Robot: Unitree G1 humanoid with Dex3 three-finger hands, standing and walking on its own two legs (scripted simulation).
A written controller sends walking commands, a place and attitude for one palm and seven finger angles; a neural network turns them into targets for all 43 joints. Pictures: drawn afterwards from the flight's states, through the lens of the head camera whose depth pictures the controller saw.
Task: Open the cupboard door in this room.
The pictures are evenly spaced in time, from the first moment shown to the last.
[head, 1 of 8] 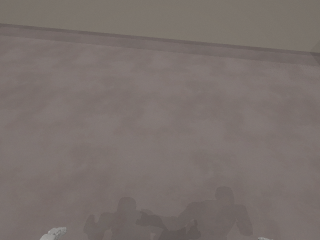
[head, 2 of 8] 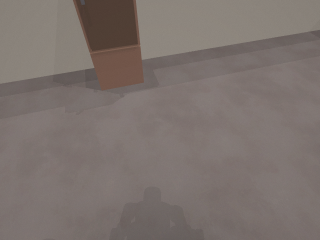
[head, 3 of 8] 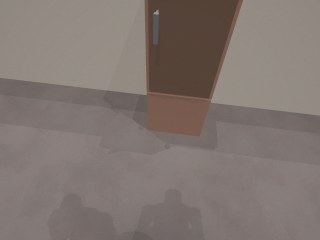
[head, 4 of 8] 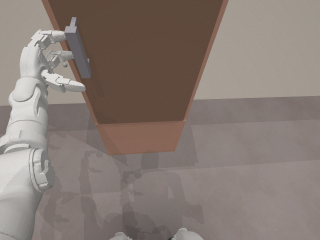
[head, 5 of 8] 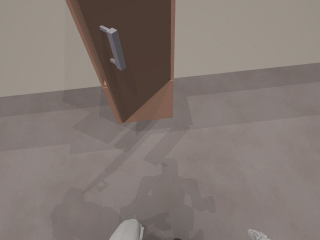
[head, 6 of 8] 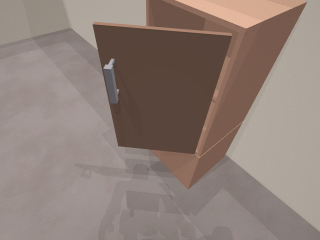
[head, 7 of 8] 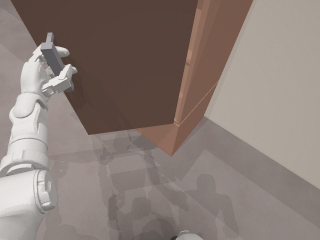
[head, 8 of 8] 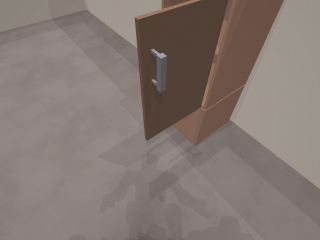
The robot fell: no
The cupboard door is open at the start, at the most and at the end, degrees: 0 92 89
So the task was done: yes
